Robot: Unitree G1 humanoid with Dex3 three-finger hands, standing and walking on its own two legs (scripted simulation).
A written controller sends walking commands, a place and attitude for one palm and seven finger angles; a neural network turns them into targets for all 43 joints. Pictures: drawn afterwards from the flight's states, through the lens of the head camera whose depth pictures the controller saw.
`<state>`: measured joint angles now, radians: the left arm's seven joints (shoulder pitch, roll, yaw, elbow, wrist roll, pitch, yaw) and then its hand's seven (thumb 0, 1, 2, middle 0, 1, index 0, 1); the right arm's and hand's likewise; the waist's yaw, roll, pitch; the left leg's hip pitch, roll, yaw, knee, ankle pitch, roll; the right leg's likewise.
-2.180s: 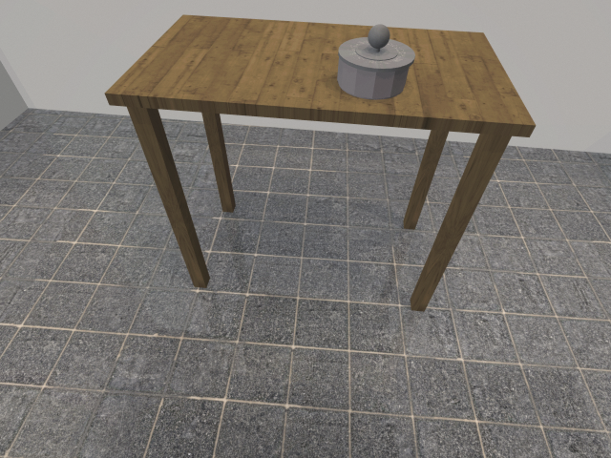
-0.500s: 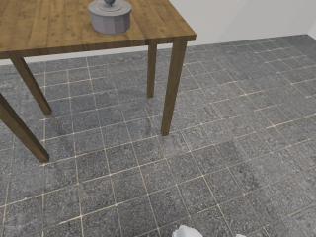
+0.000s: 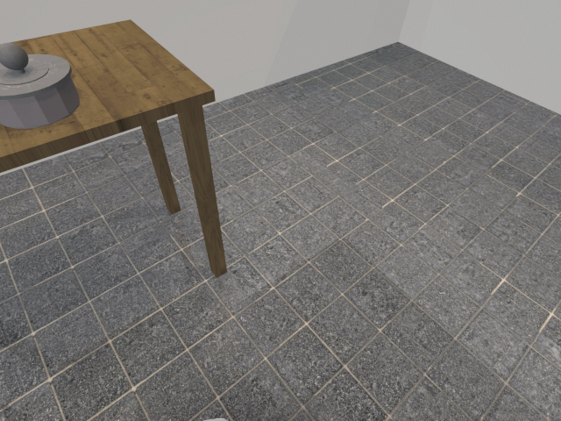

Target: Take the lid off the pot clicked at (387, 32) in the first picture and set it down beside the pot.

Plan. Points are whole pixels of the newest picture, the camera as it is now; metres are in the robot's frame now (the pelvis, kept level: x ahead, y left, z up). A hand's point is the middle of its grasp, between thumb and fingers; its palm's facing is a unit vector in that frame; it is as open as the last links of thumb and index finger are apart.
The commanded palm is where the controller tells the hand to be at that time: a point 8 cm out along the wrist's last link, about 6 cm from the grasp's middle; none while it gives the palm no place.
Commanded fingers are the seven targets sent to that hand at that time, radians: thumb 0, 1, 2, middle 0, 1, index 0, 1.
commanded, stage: walk to a spot facing it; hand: left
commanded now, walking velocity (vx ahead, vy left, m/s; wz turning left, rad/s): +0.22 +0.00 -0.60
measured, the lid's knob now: (12, 56) +0.67 +0.58 +0.17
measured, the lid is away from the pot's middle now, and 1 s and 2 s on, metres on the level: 0.00 0.00 0.00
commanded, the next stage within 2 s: turn to face it in 0.22 s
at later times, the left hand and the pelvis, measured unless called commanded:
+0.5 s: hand (234, 329) +0.31 +0.11 -0.16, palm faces -0.29 -0.93 -0.23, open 7.4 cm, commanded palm none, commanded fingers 0.00 0.90 0.90 -0.20 -0.30 -0.20 -0.30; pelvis +0.13 -0.03 -0.02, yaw -14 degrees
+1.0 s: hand (164, 396) +0.19 +0.21 -0.18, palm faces +0.13 -0.96 -0.23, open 7.4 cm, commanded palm none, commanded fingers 0.00 0.90 0.90 -0.20 -0.30 -0.20 -0.30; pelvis +0.15 -0.01 +0.00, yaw +3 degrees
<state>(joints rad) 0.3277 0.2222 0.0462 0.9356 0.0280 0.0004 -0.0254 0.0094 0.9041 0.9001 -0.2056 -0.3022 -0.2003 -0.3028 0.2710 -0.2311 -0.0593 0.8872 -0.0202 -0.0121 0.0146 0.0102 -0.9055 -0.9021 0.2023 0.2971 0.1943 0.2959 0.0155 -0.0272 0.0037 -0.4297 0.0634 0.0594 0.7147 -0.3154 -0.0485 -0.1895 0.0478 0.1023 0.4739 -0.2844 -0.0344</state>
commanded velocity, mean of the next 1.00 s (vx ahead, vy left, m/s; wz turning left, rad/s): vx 0.01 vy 0.00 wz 0.25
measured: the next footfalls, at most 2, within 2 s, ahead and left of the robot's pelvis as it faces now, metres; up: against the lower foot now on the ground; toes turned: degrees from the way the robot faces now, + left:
left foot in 0.04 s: +0.12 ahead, +0.13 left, +0.00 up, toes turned +2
right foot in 0.44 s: +0.21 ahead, -0.15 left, +0.00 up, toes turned -21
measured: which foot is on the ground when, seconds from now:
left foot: up 0.00-0.02, down 0.04-0.44, up 0.46-0.76, down 0.78-1.00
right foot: down 0.00-0.04, up 0.06-0.42, down 0.44-0.78, up 0.80-1.00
